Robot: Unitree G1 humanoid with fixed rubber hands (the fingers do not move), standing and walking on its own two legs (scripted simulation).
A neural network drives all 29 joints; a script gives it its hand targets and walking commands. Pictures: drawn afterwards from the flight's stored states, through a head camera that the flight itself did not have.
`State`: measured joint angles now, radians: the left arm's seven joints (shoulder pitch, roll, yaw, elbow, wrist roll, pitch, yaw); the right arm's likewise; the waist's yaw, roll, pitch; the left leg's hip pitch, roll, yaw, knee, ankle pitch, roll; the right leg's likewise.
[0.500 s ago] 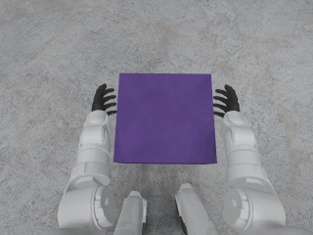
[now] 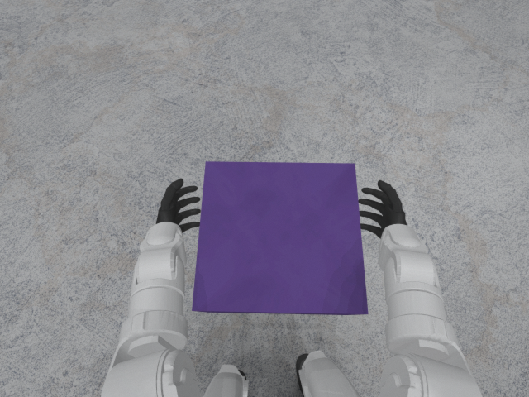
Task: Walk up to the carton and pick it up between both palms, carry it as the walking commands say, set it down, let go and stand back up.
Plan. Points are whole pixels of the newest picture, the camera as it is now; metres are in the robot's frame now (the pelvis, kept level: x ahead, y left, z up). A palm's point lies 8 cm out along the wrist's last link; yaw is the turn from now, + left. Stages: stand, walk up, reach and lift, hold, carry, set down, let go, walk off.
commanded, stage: reach and lift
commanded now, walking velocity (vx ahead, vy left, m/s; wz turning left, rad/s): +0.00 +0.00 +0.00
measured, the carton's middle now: (278, 241) +0.38 -0.04 -0.13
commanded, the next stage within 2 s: none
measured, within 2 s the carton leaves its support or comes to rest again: neither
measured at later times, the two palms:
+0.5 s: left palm (151, 228) +0.36 +0.15 +0.04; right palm (408, 226) +0.32 -0.20 +0.04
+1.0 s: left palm (127, 227) +0.33 +0.15 +0.10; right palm (431, 221) +0.31 -0.20 +0.10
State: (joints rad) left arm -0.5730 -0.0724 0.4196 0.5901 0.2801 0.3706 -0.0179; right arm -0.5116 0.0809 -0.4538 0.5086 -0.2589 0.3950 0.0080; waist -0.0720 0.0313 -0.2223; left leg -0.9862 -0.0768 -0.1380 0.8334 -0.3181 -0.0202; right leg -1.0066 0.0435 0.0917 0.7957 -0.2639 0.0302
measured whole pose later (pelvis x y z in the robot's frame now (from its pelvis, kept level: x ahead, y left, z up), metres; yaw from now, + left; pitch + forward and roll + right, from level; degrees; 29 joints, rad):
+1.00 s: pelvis +0.03 +0.00 +0.06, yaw -1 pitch -2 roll +0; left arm -0.30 -0.09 0.30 0.39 0.28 0.62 -0.05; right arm -0.27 0.13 -0.34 0.30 -0.29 0.66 0.01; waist -0.05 0.01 -0.07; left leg -0.10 -0.04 -0.13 0.33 -0.19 0.00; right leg -0.13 0.02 0.10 0.31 -0.14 0.02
